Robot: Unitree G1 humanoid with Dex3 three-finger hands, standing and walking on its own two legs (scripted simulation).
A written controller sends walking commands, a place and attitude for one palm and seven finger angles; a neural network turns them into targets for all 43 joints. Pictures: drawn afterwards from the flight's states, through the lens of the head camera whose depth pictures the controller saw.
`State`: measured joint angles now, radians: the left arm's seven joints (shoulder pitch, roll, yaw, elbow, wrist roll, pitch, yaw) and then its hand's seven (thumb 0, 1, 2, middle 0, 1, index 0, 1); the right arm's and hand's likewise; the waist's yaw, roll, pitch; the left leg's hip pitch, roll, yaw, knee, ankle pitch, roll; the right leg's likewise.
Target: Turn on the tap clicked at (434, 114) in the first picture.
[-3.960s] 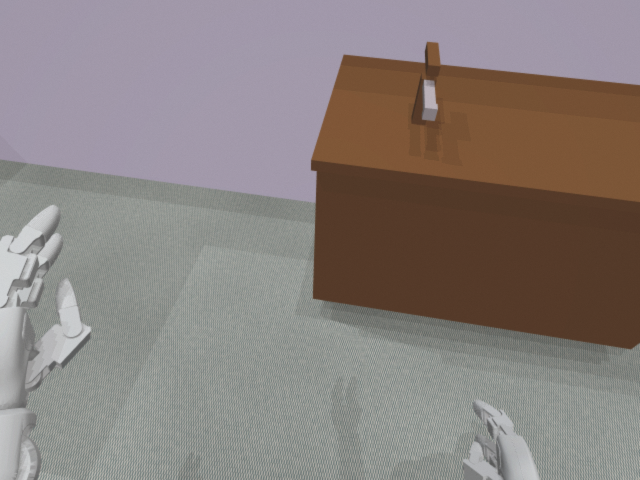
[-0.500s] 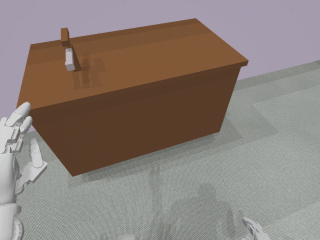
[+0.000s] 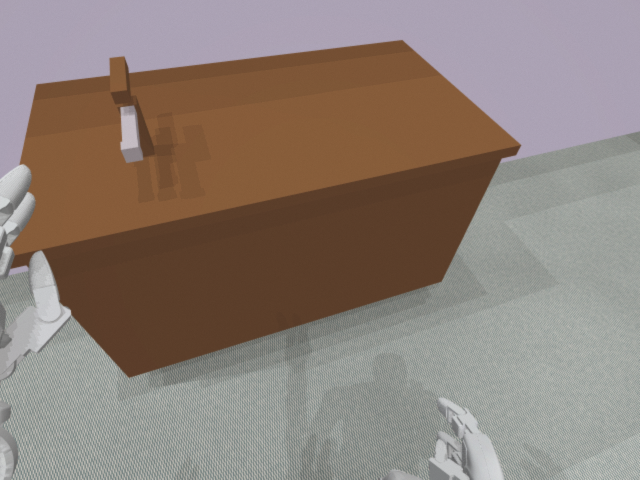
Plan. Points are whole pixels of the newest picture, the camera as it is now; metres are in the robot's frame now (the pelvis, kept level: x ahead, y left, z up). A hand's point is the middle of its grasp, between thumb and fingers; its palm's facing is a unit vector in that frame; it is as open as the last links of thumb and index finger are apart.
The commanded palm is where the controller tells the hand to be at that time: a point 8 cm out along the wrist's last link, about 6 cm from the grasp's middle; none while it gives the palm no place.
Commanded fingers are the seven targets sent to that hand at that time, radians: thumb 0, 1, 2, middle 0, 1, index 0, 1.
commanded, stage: take the last steps up to it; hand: left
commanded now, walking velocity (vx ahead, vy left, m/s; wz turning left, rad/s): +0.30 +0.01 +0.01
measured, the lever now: (131, 151) +0.60 +0.37 +0.05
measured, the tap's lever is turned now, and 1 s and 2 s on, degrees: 0 0 0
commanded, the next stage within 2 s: come to a stop and stand still in 0.76 s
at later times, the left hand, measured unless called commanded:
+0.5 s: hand (128, 228) +0.31 +0.22 +0.18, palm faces +0.42 -0.81 -0.42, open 7.4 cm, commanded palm +0.26 +0.27 +0.17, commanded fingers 0.00 0.90 0.90 -0.20 -0.30 -0.20 -0.30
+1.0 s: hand (171, 184) +0.39 +0.20 +0.17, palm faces +0.45 -0.78 -0.43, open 7.4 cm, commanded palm +0.34 +0.25 +0.17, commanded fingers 0.00 0.90 0.90 -0.20 -0.30 -0.20 -0.30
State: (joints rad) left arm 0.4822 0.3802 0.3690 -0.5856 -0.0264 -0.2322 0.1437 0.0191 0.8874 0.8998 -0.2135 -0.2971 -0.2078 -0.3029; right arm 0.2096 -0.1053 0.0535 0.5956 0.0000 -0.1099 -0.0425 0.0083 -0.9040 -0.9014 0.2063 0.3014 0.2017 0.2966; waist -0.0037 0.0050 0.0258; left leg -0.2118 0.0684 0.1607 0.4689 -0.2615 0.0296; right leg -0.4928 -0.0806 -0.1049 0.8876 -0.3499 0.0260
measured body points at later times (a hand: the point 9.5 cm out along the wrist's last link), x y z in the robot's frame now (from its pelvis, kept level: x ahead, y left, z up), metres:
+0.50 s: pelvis +0.11 -0.02 -0.01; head +0.13 -0.01 +0.44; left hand +0.28 +0.26 +0.21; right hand +0.28 -0.28 -0.08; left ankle +0.16 +0.11 -0.73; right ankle +0.10 -0.11 -0.74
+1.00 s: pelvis +0.18 -0.04 -0.01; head +0.20 -0.07 +0.44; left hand +0.37 +0.24 +0.19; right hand +0.35 -0.25 -0.12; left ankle +0.16 +0.09 -0.70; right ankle +0.22 -0.12 -0.74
